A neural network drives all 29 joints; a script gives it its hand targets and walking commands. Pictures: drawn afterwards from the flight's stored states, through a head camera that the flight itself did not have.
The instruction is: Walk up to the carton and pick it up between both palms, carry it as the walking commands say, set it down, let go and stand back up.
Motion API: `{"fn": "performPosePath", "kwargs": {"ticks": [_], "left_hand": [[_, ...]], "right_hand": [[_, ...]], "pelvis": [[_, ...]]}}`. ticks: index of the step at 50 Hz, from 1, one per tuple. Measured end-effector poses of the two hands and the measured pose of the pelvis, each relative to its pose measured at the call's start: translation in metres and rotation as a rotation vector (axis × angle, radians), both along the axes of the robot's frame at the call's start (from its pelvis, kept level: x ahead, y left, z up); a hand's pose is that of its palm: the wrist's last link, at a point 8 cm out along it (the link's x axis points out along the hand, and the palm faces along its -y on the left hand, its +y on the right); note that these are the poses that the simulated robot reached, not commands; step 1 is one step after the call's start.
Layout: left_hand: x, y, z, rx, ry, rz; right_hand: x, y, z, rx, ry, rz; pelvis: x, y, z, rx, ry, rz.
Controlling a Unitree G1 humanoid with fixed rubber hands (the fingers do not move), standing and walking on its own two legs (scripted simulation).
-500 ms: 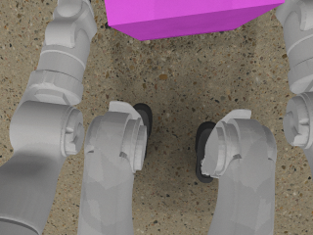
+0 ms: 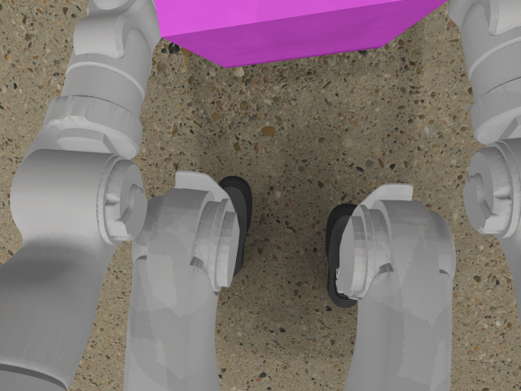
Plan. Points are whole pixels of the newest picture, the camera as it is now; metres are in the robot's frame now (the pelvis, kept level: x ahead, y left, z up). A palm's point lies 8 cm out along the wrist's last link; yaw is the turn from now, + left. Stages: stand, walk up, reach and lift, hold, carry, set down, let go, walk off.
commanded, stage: reach and lift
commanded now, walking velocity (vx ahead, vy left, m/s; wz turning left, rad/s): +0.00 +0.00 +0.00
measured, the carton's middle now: out of the picture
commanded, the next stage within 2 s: none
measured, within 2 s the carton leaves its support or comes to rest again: leaves its support in 0.46 s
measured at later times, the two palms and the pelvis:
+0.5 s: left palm out of the picture +0.53 +0.19 -0.15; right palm out of the picture +0.56 -0.15 -0.16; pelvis +0.00 +0.00 +0.01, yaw -1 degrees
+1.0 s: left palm out of the picture +0.52 +0.18 -0.09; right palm out of the picture +0.57 -0.16 -0.08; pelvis -0.01 +0.01 +0.06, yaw -3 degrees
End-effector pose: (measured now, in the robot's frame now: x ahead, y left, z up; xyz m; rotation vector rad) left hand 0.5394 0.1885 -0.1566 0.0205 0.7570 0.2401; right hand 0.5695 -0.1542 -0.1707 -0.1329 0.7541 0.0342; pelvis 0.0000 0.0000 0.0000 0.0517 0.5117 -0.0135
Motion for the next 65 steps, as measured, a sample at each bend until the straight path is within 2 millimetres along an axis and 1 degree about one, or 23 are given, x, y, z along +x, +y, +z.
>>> {"fn": "performPosePath", "kwargs": {"ticks": [6,12,19,24,29,33,40,43,47,51,56,61,65], "left_hand": [[0.001,0.000,0.001,0.016,0.010,-0.016],[0.001,0.000,0.001,0.008,0.014,-0.010],[0.000,0.000,0.003,0.012,0.016,-0.008],[-0.009,0.001,0.008,-0.015,0.017,0.022],[-0.023,0.003,0.012,-0.036,0.022,0.048],[-0.028,0.003,0.022,-0.050,0.012,0.055],[-0.019,-0.003,0.053,-0.073,-0.045,0.057],[-0.014,-0.007,0.063,-0.076,-0.053,0.055],[-0.013,-0.010,0.069,-0.072,-0.049,0.056],[-0.016,-0.011,0.069,-0.071,-0.037,0.054],[-0.023,-0.005,0.073,-0.044,-0.027,0.062],[-0.031,0.001,0.084,-0.041,-0.031,0.082],[-0.034,0.002,0.095,-0.043,-0.039,0.085]], "right_hand": [[0.000,-0.001,-0.001,0.023,0.003,-0.002],[0.000,-0.001,-0.001,0.025,0.006,0.001],[-0.001,0.000,0.001,-0.010,0.006,0.002],[-0.008,0.001,0.005,-0.013,0.016,0.014],[-0.012,0.005,0.020,-0.016,0.027,0.015],[-0.011,0.005,0.037,-0.007,0.020,0.002],[-0.004,-0.002,0.076,0.001,-0.034,-0.028],[-0.001,-0.006,0.088,0.013,-0.040,-0.035],[0.000,-0.009,0.093,0.017,-0.035,-0.038],[0.000,-0.009,0.091,0.024,-0.022,-0.033],[-0.003,-0.003,0.088,0.021,-0.013,-0.003],[-0.007,0.004,0.096,0.043,-0.012,-0.004],[-0.010,0.005,0.107,0.045,-0.019,-0.006]], "pelvis": [[0.000,0.000,-0.006,0.004,-0.015,-0.001],[0.001,0.000,-0.006,0.004,-0.014,-0.006],[0.003,-0.001,0.000,0.002,-0.003,-0.014],[0.004,0.000,0.010,-0.005,-0.002,-0.016],[0.002,0.002,0.021,-0.015,-0.005,-0.019],[-0.001,0.004,0.030,-0.024,-0.010,-0.019],[-0.008,0.008,0.045,-0.040,-0.018,-0.019],[-0.010,0.010,0.050,-0.042,-0.018,-0.021],[-0.012,0.010,0.056,-0.038,-0.009,-0.028],[-0.011,0.010,0.062,-0.032,0.006,-0.033],[-0.009,0.007,0.070,-0.022,0.019,-0.037],[-0.008,0.004,0.079,-0.015,0.015,-0.038],[-0.010,0.002,0.087,-0.017,0.009,-0.039]]}}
